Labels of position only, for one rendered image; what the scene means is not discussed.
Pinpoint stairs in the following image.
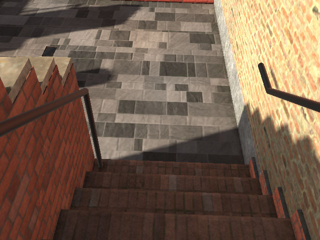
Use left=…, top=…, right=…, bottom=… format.
left=41, top=158, right=296, bottom=240

